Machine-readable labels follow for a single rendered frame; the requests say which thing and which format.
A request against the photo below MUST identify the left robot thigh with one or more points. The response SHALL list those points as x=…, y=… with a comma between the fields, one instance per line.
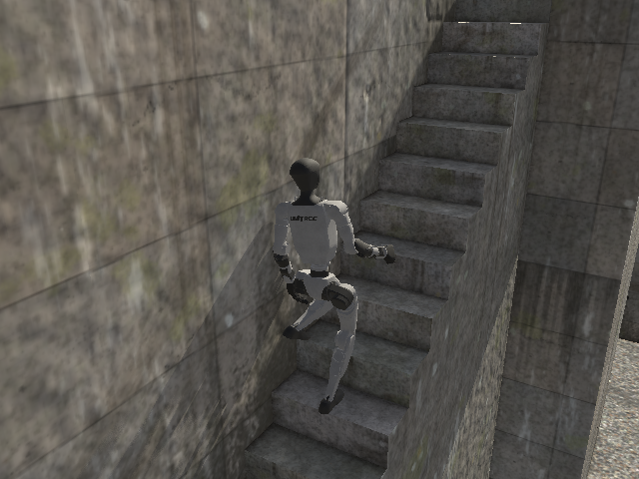
x=299, y=281

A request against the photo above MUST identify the left robot forearm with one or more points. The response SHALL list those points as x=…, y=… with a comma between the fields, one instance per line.
x=285, y=266

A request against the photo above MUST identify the robot left upper arm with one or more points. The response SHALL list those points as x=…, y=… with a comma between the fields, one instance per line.
x=281, y=247

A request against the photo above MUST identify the right robot forearm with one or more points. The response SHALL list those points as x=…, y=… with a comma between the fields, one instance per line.
x=377, y=252

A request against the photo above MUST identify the left robot hand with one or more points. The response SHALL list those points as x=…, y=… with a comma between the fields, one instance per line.
x=296, y=296

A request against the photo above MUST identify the right robot hand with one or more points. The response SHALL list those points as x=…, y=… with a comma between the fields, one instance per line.
x=390, y=257

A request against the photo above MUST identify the robot left shin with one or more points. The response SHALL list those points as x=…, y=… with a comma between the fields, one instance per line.
x=317, y=309

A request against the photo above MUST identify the robot right upper arm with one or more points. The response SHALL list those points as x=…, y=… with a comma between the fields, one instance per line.
x=338, y=211

